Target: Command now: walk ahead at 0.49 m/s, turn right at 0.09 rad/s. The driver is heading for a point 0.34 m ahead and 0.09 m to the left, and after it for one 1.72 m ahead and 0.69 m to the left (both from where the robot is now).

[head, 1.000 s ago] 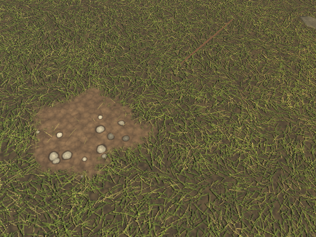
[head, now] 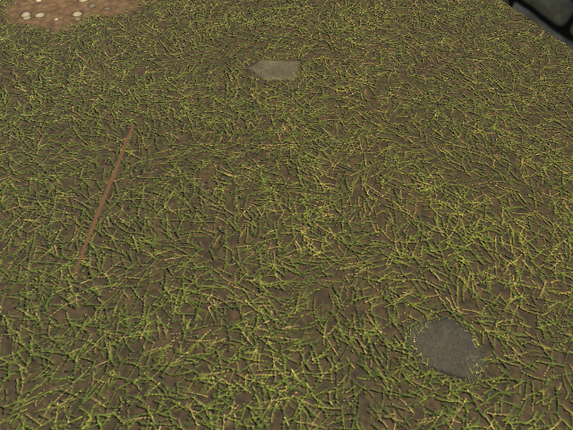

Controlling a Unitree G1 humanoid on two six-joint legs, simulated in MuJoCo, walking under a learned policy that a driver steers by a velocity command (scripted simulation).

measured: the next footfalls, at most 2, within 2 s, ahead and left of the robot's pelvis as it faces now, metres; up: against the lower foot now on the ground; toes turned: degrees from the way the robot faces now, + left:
right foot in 0.18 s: +0.27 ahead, -0.15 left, +0.00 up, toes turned +2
left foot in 0.62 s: +0.41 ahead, +0.11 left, +0.00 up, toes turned +19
